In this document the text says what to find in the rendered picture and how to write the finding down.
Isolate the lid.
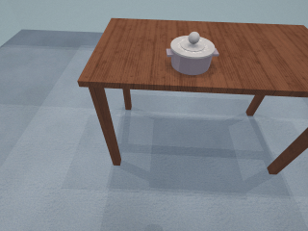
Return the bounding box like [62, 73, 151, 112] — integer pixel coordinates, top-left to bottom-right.
[170, 36, 216, 60]

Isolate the knob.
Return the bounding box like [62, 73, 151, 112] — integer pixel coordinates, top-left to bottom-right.
[188, 32, 200, 44]

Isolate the pot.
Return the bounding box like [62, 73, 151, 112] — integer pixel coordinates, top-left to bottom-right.
[166, 48, 219, 75]

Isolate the table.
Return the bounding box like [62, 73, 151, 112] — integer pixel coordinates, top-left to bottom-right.
[77, 17, 308, 175]

